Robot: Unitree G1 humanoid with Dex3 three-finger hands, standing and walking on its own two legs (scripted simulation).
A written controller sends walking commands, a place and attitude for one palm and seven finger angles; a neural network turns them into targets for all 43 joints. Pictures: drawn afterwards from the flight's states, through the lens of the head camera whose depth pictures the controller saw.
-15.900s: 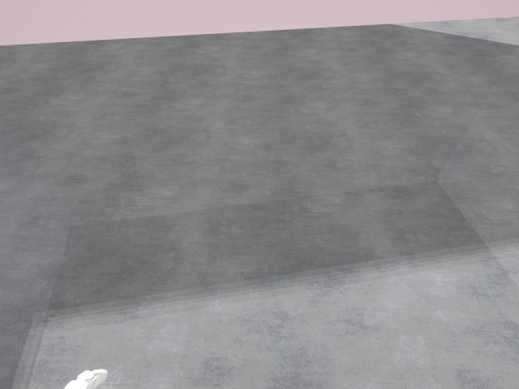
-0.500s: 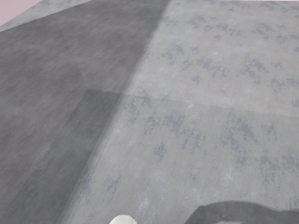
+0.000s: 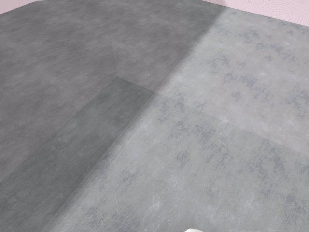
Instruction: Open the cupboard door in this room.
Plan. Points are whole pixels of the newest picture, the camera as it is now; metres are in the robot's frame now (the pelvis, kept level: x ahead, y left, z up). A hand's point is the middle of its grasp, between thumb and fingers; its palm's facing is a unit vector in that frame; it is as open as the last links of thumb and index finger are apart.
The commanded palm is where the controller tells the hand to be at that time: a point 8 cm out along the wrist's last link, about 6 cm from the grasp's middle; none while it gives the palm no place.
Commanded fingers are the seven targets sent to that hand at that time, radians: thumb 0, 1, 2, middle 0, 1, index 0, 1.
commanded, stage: turn or walk to find it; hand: left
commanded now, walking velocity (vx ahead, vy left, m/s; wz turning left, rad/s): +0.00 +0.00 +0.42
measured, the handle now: out of the picture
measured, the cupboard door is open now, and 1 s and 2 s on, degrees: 0 0 0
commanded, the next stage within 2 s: none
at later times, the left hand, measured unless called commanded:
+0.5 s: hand out of the picture -0.01 +0.16 -0.16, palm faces +0.24 -0.94 -0.24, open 7.4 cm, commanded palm none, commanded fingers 0.00 0.90 0.90 -0.20 -0.30 -0.20 -0.30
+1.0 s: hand out of the picture -0.04 +0.23 -0.16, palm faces +0.41 -0.88 -0.26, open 7.4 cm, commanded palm none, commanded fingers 0.00 0.90 0.90 -0.20 -0.30 -0.20 -0.30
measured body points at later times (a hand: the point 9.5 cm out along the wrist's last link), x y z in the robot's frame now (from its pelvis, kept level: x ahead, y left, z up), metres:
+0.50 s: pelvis -0.02 -0.04 +0.00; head +0.02 -0.05 +0.44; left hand -0.02 +0.21 -0.14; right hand +0.07 -0.29 -0.16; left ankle -0.09 +0.10 -0.68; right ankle +0.00 -0.14 -0.74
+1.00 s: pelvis -0.04 -0.01 +0.00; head -0.02 +0.01 +0.45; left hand -0.06 +0.27 -0.14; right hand +0.11 -0.20 -0.15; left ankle -0.08 +0.09 -0.74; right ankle +0.00 -0.15 -0.69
